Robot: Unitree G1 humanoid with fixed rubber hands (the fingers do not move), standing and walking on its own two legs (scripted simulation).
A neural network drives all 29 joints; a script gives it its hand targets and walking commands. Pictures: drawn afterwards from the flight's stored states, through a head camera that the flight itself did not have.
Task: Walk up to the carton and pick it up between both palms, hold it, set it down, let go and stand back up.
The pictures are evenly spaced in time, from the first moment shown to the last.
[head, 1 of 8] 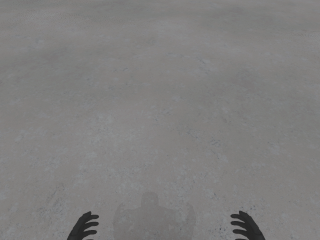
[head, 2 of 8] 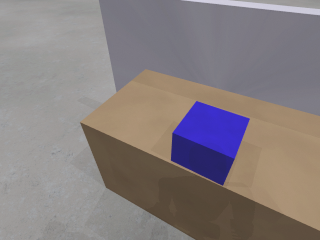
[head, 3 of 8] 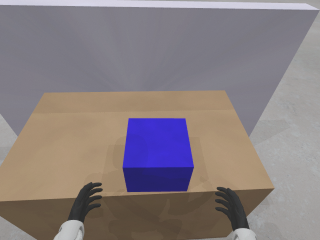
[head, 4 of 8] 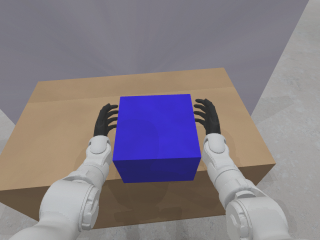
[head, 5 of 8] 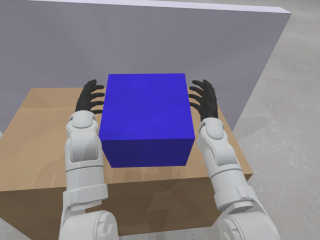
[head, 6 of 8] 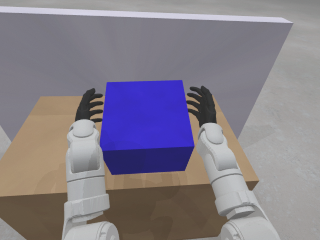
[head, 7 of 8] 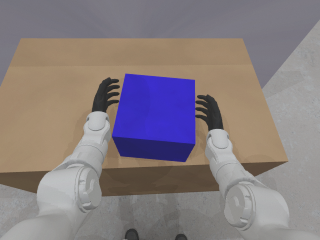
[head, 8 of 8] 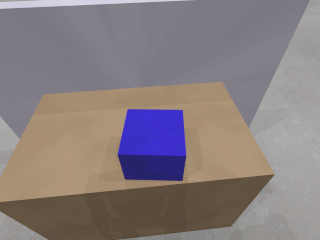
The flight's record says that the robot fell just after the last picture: no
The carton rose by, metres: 0.25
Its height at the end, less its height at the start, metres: +0.00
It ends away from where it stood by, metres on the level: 0.02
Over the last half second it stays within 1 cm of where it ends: yes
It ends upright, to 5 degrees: yes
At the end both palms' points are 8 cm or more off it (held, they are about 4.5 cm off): yes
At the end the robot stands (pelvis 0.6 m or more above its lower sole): yes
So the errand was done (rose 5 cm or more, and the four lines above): yes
